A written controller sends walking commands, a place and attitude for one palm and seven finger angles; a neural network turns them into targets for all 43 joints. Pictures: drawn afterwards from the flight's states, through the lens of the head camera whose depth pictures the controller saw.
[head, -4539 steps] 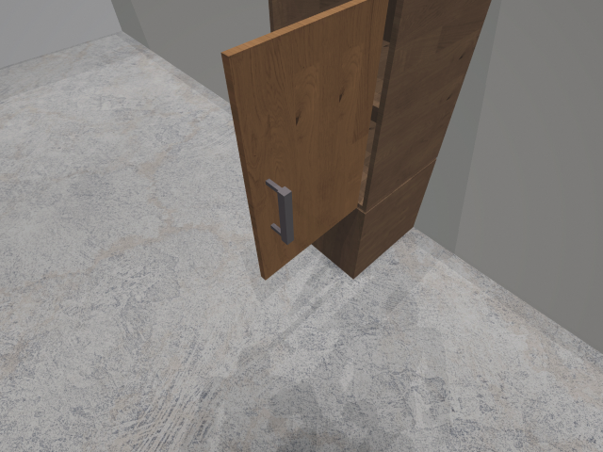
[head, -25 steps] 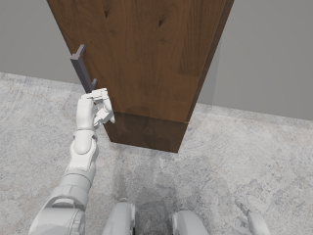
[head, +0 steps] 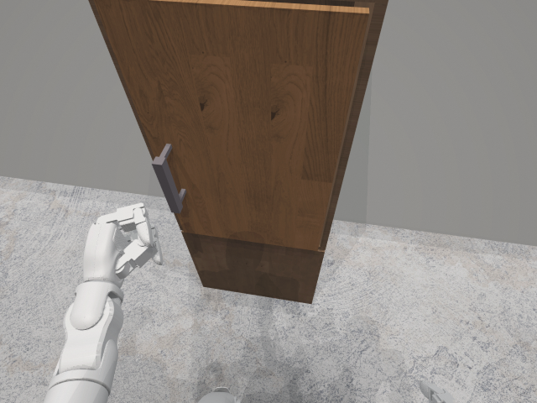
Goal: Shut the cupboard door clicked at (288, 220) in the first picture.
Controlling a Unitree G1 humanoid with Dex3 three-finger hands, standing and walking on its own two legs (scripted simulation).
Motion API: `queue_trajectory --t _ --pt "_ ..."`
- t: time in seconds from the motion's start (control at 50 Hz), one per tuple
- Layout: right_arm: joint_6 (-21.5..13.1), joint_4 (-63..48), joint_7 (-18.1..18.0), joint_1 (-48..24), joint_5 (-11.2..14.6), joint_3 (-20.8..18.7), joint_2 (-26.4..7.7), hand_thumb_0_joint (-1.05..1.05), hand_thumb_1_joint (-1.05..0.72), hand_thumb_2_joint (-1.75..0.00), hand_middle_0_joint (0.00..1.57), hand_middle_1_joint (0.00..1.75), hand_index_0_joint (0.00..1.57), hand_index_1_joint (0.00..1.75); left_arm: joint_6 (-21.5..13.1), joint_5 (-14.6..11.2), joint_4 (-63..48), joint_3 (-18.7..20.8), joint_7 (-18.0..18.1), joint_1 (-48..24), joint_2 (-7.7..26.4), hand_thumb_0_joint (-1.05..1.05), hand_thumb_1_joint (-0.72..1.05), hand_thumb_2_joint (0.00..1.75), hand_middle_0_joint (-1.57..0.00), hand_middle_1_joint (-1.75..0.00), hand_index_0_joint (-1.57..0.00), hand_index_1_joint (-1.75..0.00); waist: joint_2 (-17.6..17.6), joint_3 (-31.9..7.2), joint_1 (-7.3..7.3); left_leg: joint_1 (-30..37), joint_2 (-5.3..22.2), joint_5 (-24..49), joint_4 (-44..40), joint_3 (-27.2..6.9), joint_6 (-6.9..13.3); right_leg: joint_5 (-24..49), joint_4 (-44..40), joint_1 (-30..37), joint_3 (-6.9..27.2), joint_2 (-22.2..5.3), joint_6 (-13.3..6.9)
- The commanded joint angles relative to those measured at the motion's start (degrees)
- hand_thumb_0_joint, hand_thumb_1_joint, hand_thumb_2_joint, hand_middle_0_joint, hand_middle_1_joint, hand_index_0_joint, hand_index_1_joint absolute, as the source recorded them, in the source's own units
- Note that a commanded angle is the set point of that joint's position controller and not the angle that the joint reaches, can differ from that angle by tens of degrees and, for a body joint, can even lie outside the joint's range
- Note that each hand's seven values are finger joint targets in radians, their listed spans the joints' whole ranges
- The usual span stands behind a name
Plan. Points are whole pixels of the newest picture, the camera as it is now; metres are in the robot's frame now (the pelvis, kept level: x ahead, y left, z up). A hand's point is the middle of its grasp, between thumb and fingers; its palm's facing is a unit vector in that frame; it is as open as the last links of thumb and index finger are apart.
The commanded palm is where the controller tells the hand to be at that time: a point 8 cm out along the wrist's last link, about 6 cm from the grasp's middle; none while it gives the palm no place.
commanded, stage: draw the hand back to the body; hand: left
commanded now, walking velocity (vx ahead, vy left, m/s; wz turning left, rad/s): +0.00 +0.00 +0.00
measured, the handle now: (172, 180) +0.55 +0.22 -0.04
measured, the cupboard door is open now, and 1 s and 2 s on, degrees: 0 0 0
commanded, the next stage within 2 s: step back with the hand held close in 1.08 s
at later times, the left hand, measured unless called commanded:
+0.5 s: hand (28, 265) +0.25 +0.26 +0.17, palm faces +0.37 -0.86 -0.34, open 4.6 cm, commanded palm +0.20 +0.30 +0.19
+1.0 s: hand out of the picture +0.21 +0.26 +0.21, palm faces +0.47 -0.78 -0.40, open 7.3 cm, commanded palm +0.16 +0.30 +0.23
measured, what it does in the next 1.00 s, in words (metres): rises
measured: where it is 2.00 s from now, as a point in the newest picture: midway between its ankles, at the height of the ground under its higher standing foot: outside the picture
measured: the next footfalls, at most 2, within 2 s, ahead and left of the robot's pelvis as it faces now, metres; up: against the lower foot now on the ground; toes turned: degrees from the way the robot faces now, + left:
none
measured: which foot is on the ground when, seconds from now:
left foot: down 0.00-1.00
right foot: down 0.00-1.00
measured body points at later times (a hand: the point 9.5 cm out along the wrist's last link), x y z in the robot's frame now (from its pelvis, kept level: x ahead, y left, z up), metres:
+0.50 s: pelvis +0.03 +0.02 +0.05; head +0.01 -0.01 +0.50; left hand +0.22 +0.30 +0.19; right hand +0.24 -0.17 -0.02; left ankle +0.04 +0.13 -0.68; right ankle -0.02 -0.12 -0.68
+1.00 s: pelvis +0.03 +0.00 +0.06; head +0.00 -0.04 +0.50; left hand +0.18 +0.30 +0.23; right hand +0.22 -0.23 -0.03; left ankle +0.04 +0.13 -0.68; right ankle -0.02 -0.12 -0.68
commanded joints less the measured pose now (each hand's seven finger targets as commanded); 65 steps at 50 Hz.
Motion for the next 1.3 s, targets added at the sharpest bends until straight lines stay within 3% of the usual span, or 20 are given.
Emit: queue_trajectory --t 0.0,0.02,0.04,0.12,0.22,0.36,0.46,0.56,0.68,0.74,0.8,0.88,0.9,0.96,1.1,1.18,1.2,1.22,1.24,1.28 --pt "-1.70 -10.41 -1.61 -6.70 0.31 -2.26 -4.81 0.00 -0.90 -0.90 0.20 0.30 0.20 0.30 1.82 6.35 -17.09 3.14 4.22 -5.88 15.71 0.00 0.90 0.90 -1.13 -1.32 -1.13 -1.32 -0.77 -13.88 2.84 19.36 -2.70 9.32 -12.23 0.99 2.64 16.53 -15.05 8.55 2.02 -1.22 -0.50" --pt "-1.03 -12.17 -2.22 -7.90 0.30 -1.53 -3.78 0.00 -0.90 -0.90 0.20 0.30 0.20 0.30 4.08 6.96 -21.80 1.40 6.65 -5.93 12.42 0.00 0.90 0.90 -1.11 -1.29 -1.11 -1.29 -2.06 -11.31 1.74 20.10 -2.65 9.66 -13.95 1.00 2.83 16.65 -16.60 9.17 1.23 -1.39 -0.17" --pt "-0.63 -12.18 -2.69 -8.82 0.31 -1.45 -3.87 0.00 -0.90 -0.90 0.20 0.30 0.20 0.30 6.00 7.83 -23.07 0.80 8.34 -3.48 11.91 0.00 0.90 0.90 -1.08 -1.26 -1.08 -1.26 -0.43 -9.34 2.08 21.74 -2.41 9.64 -15.10 1.42 2.80 16.71 -17.89 10.02 1.05 -1.49 -0.14" --pt "-0.76 -12.56 -4.04 -11.27 0.21 -0.17 -3.66 0.00 -0.90 -0.90 0.20 0.30 0.20 0.30 10.62 9.13 -29.49 1.45 12.04 0.08 12.96 0.00 0.90 0.90 -0.97 -1.14 -0.97 -1.14 -0.95 -6.30 2.24 27.40 -1.98 11.50 -19.68 0.70 2.76 17.25 -21.44 13.89 -0.72 -1.30 -0.47" --pt "-2.17 -11.93 -4.08 -12.86 -0.22 0.89 -3.47 0.00 -0.90 -0.90 0.20 0.30 0.20 0.30 13.81 9.52 -33.14 1.53 13.28 3.66 11.94 0.00 0.90 0.90 -0.83 -0.99 -0.83 -0.99 -0.18 -1.27 2.74 32.84 -1.72 12.28 -24.85 0.37 2.42 17.64 -26.35 17.43 -1.40 -1.26 -0.52" --pt "-4.08 -10.96 -2.83 -13.73 -1.09 1.70 -3.12 0.00 -0.90 -0.90 0.20 0.30 0.20 0.30 15.68 9.63 -40.59 4.75 13.36 10.23 12.56 0.00 0.90 0.90 -0.64 -0.78 -0.64 -0.78 0.42 0.60 4.00 37.70 -1.24 18.46 -29.46 -0.27 1.63 22.62 -29.77 23.40 -2.23 -1.28 -0.65" --pt "-5.29 -10.31 -2.30 -14.46 -1.57 1.66 -2.80 0.00 -0.90 -0.90 0.20 0.30 0.20 0.30 15.54 9.74 -47.34 9.35 13.67 14.70 15.05 0.00 0.90 0.90 -0.50 -0.63 -0.50 -0.63 2.68 -0.54 5.09 39.84 -1.08 22.10 -30.68 0.11 1.42 25.04 -30.98 26.52 -2.31 -1.50 -0.64" --pt "-6.35 -9.50 -1.79 -14.79 -1.78 1.28 -2.81 0.00 -0.90 -0.90 0.20 0.30 0.20 0.30 15.40 9.33 -51.32 13.47 13.84 20.18 16.84 0.00 0.90 0.90 -0.36 -0.48 -0.36 -0.48 0.33 0.53 5.68 39.47 -1.05 23.96 -30.79 0.46 1.54 27.12 -31.65 27.79 -2.50 -1.66 -0.31" --pt "-7.40 -8.83 -1.68 -15.01 -1.64 0.52 -2.81 0.00 -0.90 -0.90 0.20 0.30 0.20 0.30 14.17 8.95 -55.53 19.27 14.23 24.84 19.83 0.00 0.90 0.90 -0.20 -0.30 -0.20 -0.30 1.68 1.04 6.44 39.28 -1.30 23.86 -30.46 1.25 1.73 27.62 -31.99 28.05 -2.42 -1.90 -0.09" --pt "-7.17 -8.21 -1.85 -14.84 -1.36 0.18 -3.20 0.00 -0.90 -0.90 0.20 0.30 0.20 0.30 14.63 8.69 -49.38 15.49 13.61 25.28 15.49 0.00 0.90 0.90 -0.20 -0.30 -0.20 -0.30 -3.02 6.31 5.40 37.93 -1.18 19.92 -31.07 1.50 2.11 24.03 -33.25 25.28 -2.32 -1.91 0.45" --pt "-7.33 -7.98 -2.27 -14.90 -1.44 -0.39 -3.80 0.00 -0.90 -0.90 0.20 0.30 0.20 0.30 14.25 8.86 -49.15 16.00 13.60 23.99 16.71 0.00 0.90 0.90 -0.20 -0.30 -0.20 -0.30 -3.57 6.03 5.55 38.69 -1.29 18.69 -30.94 1.61 2.65 22.79 -34.17 24.83 -1.74 -2.05 0.61" --pt "-7.87 -8.15 -2.50 -15.39 -1.57 -0.27 -3.26 0.00 -0.90 -0.90 0.20 0.30 0.20 0.30 13.22 9.19 -53.22 17.13 14.03 22.74 18.52 0.00 0.90 0.90 -0.20 -0.30 -0.20 -0.30 -0.36 2.05 6.19 39.71 -1.83 19.72 -30.65 1.92 2.72 23.92 -33.12 26.97 -1.46 -2.46 0.45" --pt "-8.23 -7.93 -2.72 -15.78 -1.63 -0.25 -3.41 0.00 -0.90 -0.90 0.20 0.30 0.20 0.30 13.14 9.10 -53.26 18.33 14.10 22.87 20.03 0.00 0.90 0.90 -0.20 -0.30 -0.20 -0.30 -0.27 2.96 6.49 39.39 -1.81 19.45 -30.48 1.95 2.76 23.81 -34.06 26.57 -1.06 -2.43 0.52" --pt "-8.77 -7.94 -2.81 -15.81 -1.61 0.01 -2.76 0.00 -0.90 -0.90 0.20 0.30 0.20 0.30 12.62 8.95 -53.87 18.41 14.23 23.56 19.59 0.00 0.90 0.90 -0.20 -0.30 -0.20 -0.30 0.91 3.55 6.51 39.08 -1.99 19.32 -30.48 2.14 2.63 23.94 -33.79 26.65 -1.07 -2.60 0.41" --pt "-8.79 -7.51 -2.81 -15.67 -1.47 -0.34 -2.91 0.00 -0.90 -0.90 0.20 0.30 0.20 0.30 12.79 8.64 -51.36 18.15 13.59 24.47 18.50 0.00 0.90 0.90 -0.20 -0.30 -0.20 -0.30 -0.27 5.99 6.19 39.53 -1.66 19.21 -30.40 2.63 2.66 23.88 -35.55 25.01 -0.54 -2.30 0.82" --pt "-8.42 -7.78 -2.75 -15.46 -1.57 -0.32 -2.82 0.00 -0.90 -0.90 0.20 0.30 0.20 0.30 12.98 8.50 -51.36 17.45 13.43 24.44 17.81 0.00 0.90 0.90 -0.20 -0.30 -0.20 -0.30 -1.54 4.56 6.12 39.80 -1.66 19.80 -30.55 2.69 2.80 24.78 -34.56 26.02 -0.74 -2.49 1.02" --pt "-7.28 -9.25 -2.43 -14.24 -0.83 -0.07 -3.87 0.00 -0.90 -0.90 0.20 0.30 0.20 0.30 10.05 9.30 -52.56 25.82 14.54 14.51 27.32 0.00 0.90 0.90 -0.20 -0.30 -0.20 -0.30 1.04 10.62 3.87 36.31 -1.29 14.90 -27.51 1.87 3.04 26.18 -39.83 20.85 3.96 -5.79 1.14" --pt "-6.51 -7.37 -2.37 -15.38 -1.47 -0.60 -3.46 0.00 -0.90 -0.90 0.20 0.30 0.20 0.30 9.76 9.27 -48.78 20.51 13.91 22.67 21.10 0.00 0.90 0.90 -0.20 -0.30 -0.20 -0.30 -4.65 8.12 3.74 34.36 -1.38 14.82 -24.06 0.96 3.30 28.00 -39.21 20.90 4.76 -8.02 0.50" --pt "-5.68 -7.41 -2.15 -14.95 -1.65 -1.19 -4.02 0.00 -0.90 -0.90 0.20 0.30 0.20 0.30 9.63 9.36 -48.41 18.27 13.58 25.47 19.37 0.00 0.90 0.90 -0.20 -0.30 -0.20 -0.30 -6.39 7.52 3.38 33.93 -1.59 14.91 -22.22 1.17 3.12 30.52 -38.97 20.47 5.73 -9.11 0.25" --pt "-4.59 -7.74 -1.88 -14.33 -1.66 -1.60 -4.25 0.00 -0.90 -0.90 0.20 0.30 0.20 0.30 8.94 9.28 -50.00 18.00 13.66 28.05 18.97 0.00 0.90 0.90 -0.20 -0.30 -0.20 -0.30 -4.69 4.25 3.09 33.39 -0.92 17.19 -23.19 0.69 2.88 33.54 -35.92 22.64 4.74 -9.72 -0.35"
